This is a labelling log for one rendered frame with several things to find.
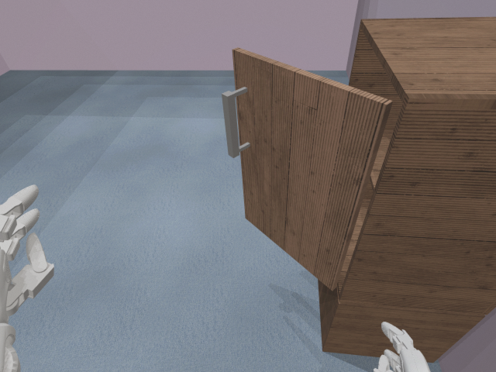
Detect left robot forearm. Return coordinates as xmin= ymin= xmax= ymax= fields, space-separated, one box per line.
xmin=0 ymin=323 xmax=21 ymax=372

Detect robot right hand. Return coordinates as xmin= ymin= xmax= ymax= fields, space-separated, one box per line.
xmin=374 ymin=322 xmax=431 ymax=372

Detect handle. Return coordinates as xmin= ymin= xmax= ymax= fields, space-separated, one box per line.
xmin=222 ymin=87 xmax=250 ymax=158

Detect robot left hand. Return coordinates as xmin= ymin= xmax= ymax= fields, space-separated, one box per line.
xmin=0 ymin=185 xmax=54 ymax=324

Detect cupboard door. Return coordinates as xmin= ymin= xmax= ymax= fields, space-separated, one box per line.
xmin=232 ymin=47 xmax=393 ymax=291

